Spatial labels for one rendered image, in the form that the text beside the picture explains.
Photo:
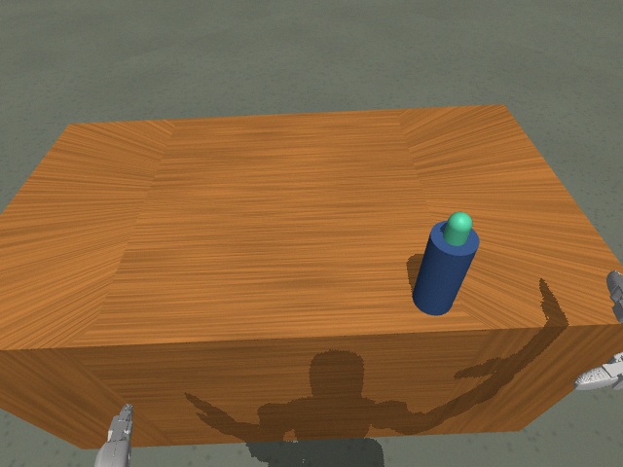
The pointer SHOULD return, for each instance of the bottle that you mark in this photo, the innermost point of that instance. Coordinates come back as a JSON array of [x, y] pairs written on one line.
[[449, 252]]

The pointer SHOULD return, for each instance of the left robot hand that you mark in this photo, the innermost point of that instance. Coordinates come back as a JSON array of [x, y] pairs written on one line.
[[116, 451]]

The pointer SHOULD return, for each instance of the right robot hand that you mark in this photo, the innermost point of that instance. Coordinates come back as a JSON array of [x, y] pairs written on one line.
[[610, 373]]

